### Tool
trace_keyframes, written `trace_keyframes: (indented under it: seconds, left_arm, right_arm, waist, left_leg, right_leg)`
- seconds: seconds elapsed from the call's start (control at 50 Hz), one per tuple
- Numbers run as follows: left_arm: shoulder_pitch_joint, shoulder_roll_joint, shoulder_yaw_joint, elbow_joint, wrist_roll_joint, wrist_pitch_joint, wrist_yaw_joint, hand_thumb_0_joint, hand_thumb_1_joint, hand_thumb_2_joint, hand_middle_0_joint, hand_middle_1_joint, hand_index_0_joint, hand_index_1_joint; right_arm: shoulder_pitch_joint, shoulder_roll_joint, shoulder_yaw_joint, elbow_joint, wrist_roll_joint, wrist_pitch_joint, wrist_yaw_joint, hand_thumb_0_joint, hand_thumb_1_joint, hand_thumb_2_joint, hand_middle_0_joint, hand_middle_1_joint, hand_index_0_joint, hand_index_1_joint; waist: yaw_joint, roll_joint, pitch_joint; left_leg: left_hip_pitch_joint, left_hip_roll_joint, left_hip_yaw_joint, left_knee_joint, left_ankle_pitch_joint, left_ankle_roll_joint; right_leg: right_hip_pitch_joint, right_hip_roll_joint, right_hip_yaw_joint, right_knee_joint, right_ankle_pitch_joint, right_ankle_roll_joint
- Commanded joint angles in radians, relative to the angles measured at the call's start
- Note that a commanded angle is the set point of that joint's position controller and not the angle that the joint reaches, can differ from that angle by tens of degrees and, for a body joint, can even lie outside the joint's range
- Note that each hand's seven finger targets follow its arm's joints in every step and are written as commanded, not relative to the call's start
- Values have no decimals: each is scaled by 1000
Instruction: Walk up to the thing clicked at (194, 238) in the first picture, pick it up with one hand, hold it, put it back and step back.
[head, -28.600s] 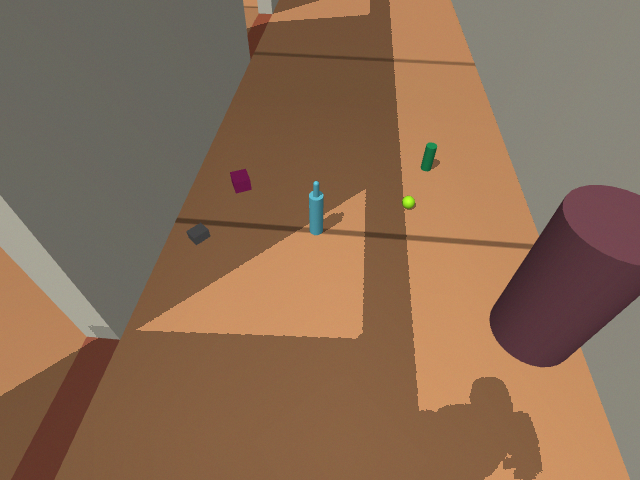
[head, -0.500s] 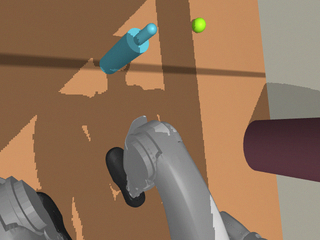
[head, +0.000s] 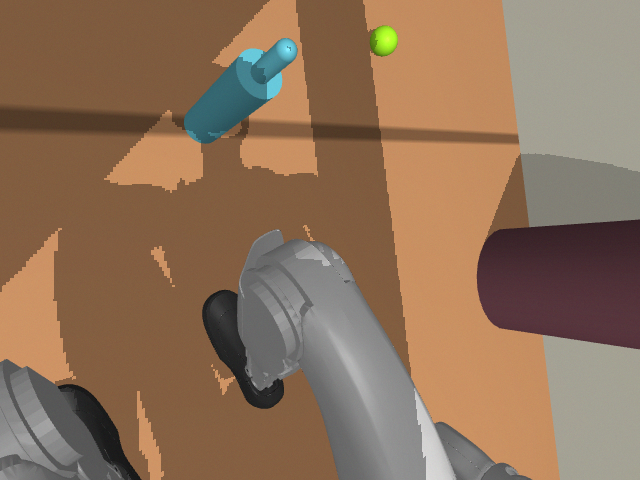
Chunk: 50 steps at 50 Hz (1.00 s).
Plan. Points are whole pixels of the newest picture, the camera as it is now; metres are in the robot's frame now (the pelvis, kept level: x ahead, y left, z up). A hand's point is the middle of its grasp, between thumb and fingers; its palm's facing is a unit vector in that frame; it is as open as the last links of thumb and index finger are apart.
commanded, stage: open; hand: left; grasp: from above
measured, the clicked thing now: out of the picture +0.46 +0.39 -0.30
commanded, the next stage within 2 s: withdraw in 0.64 s
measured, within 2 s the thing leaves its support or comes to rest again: neither
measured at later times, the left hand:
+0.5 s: hand out of the picture +0.46 +0.38 -0.26, palm faces -0.30 -0.33 -0.89, open 13.8 cm
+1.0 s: hand out of the picture +0.49 +0.40 -0.22, palm faces -0.24 -0.29 -0.93, open 14.0 cm
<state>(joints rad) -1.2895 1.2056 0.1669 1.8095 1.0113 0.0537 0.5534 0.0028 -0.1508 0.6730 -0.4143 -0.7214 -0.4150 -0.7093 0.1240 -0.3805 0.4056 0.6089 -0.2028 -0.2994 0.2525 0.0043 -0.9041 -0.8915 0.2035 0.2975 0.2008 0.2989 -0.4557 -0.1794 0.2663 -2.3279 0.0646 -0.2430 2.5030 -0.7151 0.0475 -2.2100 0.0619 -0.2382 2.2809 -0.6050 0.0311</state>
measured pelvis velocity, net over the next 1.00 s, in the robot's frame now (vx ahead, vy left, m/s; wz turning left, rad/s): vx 0.01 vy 0.00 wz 0.00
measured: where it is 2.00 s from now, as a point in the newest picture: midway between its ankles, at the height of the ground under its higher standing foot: (186, 417)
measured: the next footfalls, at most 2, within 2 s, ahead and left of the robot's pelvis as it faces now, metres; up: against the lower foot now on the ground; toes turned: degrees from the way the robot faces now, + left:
none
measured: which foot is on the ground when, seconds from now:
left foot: down 0.00-1.00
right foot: down 0.00-1.00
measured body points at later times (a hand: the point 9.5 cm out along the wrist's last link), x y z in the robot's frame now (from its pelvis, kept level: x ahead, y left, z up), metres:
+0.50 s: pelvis +0.00 +0.00 +0.00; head +0.31 +0.13 +0.29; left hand +0.48 +0.39 -0.21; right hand +0.03 -0.24 -0.04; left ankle +0.07 +0.12 -0.29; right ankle +0.13 -0.11 -0.29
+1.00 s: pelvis +0.01 +0.00 +0.01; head +0.30 +0.14 +0.31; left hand +0.50 +0.41 -0.17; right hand +0.04 -0.24 -0.04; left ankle +0.07 +0.12 -0.29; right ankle +0.13 -0.11 -0.29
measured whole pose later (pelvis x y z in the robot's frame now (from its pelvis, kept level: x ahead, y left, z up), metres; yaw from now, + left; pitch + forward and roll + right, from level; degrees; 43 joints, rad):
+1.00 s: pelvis +0.01 +0.00 +0.01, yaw +0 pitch +31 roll -16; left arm -1.20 1.16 0.21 1.55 1.06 0.05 0.45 0.00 -0.48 0.98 -0.11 -0.97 -0.10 -0.96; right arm 0.16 -0.36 0.37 0.63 -0.19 -0.24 0.26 0.00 -0.91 -0.89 0.20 0.30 0.20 0.30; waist -0.42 -0.15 0.20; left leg -2.34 0.06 -0.24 2.48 -0.72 0.03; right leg -2.22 0.06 -0.24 2.27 -0.62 0.02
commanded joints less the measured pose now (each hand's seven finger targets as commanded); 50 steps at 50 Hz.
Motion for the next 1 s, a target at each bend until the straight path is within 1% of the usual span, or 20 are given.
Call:
trace_keyframes:
  seconds: [0.0, 0.04, 0.18, 0.26, 0.32, 0.34, 0.36, 0.38, 0.42, 0.44, 0.5, 0.52, 0.72, 0.78, 0.84, 0.86, 0.92, 0.94, 0.96, 0.98]
  left_arm:
    - [-216, 224, -15, -117, 0, -7, 35, 0, -336, 840, -266, -848, -262, -849]
    - [-196, 214, -18, -113, -5, -9, 33, 0, -382, 854, -231, -870, -228, -871]
    - [-205, 227, -17, -122, 19, -17, 47, 0, -434, 926, -170, -947, -168, -945]
    - [-237, 222, -18, -183, 8, -10, 45, 0, -495, 947, -118, -975, -116, -974]
    - [-211, 217, -8, -163, 6, 1, 43, 0, -515, 959, -104, -993, -101, -992]
    - [-229, 224, -14, -175, 7, -1, 46, 0, -519, 970, -105, -1002, -101, -1003]
    - [-173, 210, -13, -93, 5, 9, 44, 0, -533, 997, -106, -990, -93, -1000]
    - [-203, 210, -20, -167, 0, 3, 36, 0, -519, 977, -101, -997, -96, -999]
    - [-175, 223, -5, -122, -2, 10, 37, 0, -526, 988, -99, -990, -90, -995]
    - [-226, 218, -19, -191, -8, 0, 34, 0, -524, 990, -101, -993, -93, -997]
    - [-191, 238, 0, -129, -7, 3, 36, 0, -517, 977, -94, -1001, -90, -1000]
    - [-179, 219, -6, -111, -8, 4, 31, 0, -517, 964, -92, -1002, -91, -1000]
    - [-214, 247, -12, -151, -1, -16, 38, 0, -519, 1004, -98, -1000, -88, -1006]
    - [-225, 265, -7, -193, 12, -15, 36, 0, -487, 965, -70, -973, -79, -961]
    - [-231, 299, 14, -298, 34, -9, 14, 0, -504, 973, -73, -965, -75, -960]
    - [-240, 320, 31, -348, 35, -7, 4, 0, -508, 976, -74, -962, -74, -959]
    - [-155, 303, 45, -448, 58, 0, -56, 0, -519, 978, -80, -952, -75, -955]
    - [-125, 282, 43, -486, 62, 3, -87, 0, -513, 971, -84, -944, -79, -947]
    - [-80, 267, 48, -481, 74, 9, -120, 0, -522, 977, -79, -949, -74, -953]
    - [-19, 221, 36, -471, 69, 17, -159, 0, -519, 975, -76, -945, -70, -948]
  right_arm:
    - [215, -343, -81, 33, 8, 5, -11, 0, -891, -897, 201, 301, 201, 301]
    - [223, -339, -75, 40, 4, 6, -13, 0, -892, -897, 201, 301, 201, 301]
    - [226, -344, -76, 50, 2, 11, -9, 0, -889, -897, 201, 301, 201, 301]
    - [217, -352, -88, 20, 3, 15, -5, 0, -891, -897, 201, 301, 201, 301]
    - [234, -345, -85, 50, 3, 18, -2, 0, -893, -899, 201, 301, 201, 301]
    - [207, -356, -88, 25, 2, 17, -2, 0, -893, -899, 201, 301, 201, 301]
    - [228, -341, -82, 46, 3, 20, -2, 0, -894, -899, 201, 301, 201, 301]
    - [228, -349, -91, 32, 4, 22, -2, 0, -890, -897, 201, 301, 201, 301]
    - [234, -343, -85, 41, 1, 24, -4, 0, -889, -897, 201, 301, 201, 301]
    - [214, -344, -85, 17, 3, 21, -3, 0, -892, -898, 201, 301, 201, 301]
    - [231, -345, -83, 36, 3, 21, -4, 0, -888, -896, 201, 301, 201, 301]
    - [226, -333, -75, 31, 5, 20, -4, 0, -889, -896, 201, 301, 201, 301]
    - [224, -350, -83, 36, -1, 21, -16, 0, -888, -896, 201, 301, 201, 301]
    - [222, -350, -85, 31, 3, 22, -16, 0, -898, -898, 201, 300, 200, 300]
    - [214, -341, -102, 37, 11, 30, -14, 0, -903, -901, 200, 300, 200, 300]
    - [214, -343, -108, 43, 14, 36, -13, 0, -904, -902, 200, 300, 200, 300]
    - [226, -329, -141, 52, 24, 62, -5, 0, -906, -904, 200, 300, 200, 300]
    - [222, -317, -155, 51, 30, 73, 0, 0, -905, -903, 200, 300, 200, 300]
    - [237, -296, -154, 62, 32, 89, 4, 0, -905, -904, 200, 300, 200, 300]
    - [228, -287, -167, 53, 38, 104, 5, 0, -903, -903, 200, 300, 200, 300]
  waist:
    - [-64, 600, -620]
    - [-76, 612, -616]
    - [-67, 661, -660]
    - [-71, 666, -648]
    - [-67, 686, -660]
    - [-61, 692, -671]
    - [-67, 648, -642]
    - [-73, 647, -638]
    - [-60, 638, -660]
    - [-65, 657, -663]
    - [-64, 620, -641]
    - [-68, 613, -623]
    - [-71, 641, -645]
    - [-57, 678, -673]
    - [-19, 768, -748]
    - [-1, 809, -809]
    - [43, 882, -907]
    - [66, 888, -910]
    - [67, 884, -910]
    - [86, 848, -897]
  left_leg:
    - [453, 34, 31, -264, 220, -35]
    - [487, 38, 26, -273, 236, -40]
    - [535, 44, 9, -284, 277, -55]
    - [536, 40, 18, -278, 291, -51]
    - [565, 46, 10, -273, 340, -56]
    - [555, 45, 16, -272, 326, -55]
    - [522, 39, 19, -276, 303, -50]
    - [515, 38, 25, -270, 304, -45]
    - [517, 40, 27, -269, 313, -46]
    - [517, 37, 32, -270, 311, -44]
    - [470, 34, 33, -274, 254, -39]
    - [471, 35, 26, -276, 242, -39]
    - [501, 40, 31, -280, 244, -44]
    - [538, 40, 26, -282, 273, -50]
    - [623, 44, 20, -296, 329, -63]
    - [649, 45, 22, -288, 362, -66]
    - [714, 40, 39, -281, 484, -73]
    - [697, 33, 51, -280, 487, -71]
    - [673, 30, 63, -278, 495, -70]
    - [643, 25, 69, -282, 483, -67]
  right_leg:
    - [397, 49, -58, -172, 206, -46]
    - [403, 46, -59, -176, 219, -45]
    - [386, 47, -74, -158, 240, -49]
    - [390, 46, -62, -167, 251, -49]
    - [376, 42, -65, -160, 275, -47]
    - [390, 47, -63, -165, 270, -49]
    - [399, 47, -63, -168, 262, -48]
    - [410, 48, -57, -173, 265, -47]
    - [429, 53, -59, -172, 272, -47]
    - [437, 52, -54, -175, 269, -49]
    - [424, 50, -57, -179, 233, -48]
    - [404, 47, -59, -180, 223, -47]
    - [429, 52, -59, -185, 228, -47]
    - [417, 49, -61, -177, 240, -50]
    - [388, 43, -62, -160, 251, -57]
    - [393, 44, -61, -153, 269, -57]
    - [402, 42, -49, -140, 326, -64]
    - [390, 43, -41, -139, 321, -67]
    - [410, 43, -34, -147, 337, -66]
    - [394, 44, -31, -148, 326, -68]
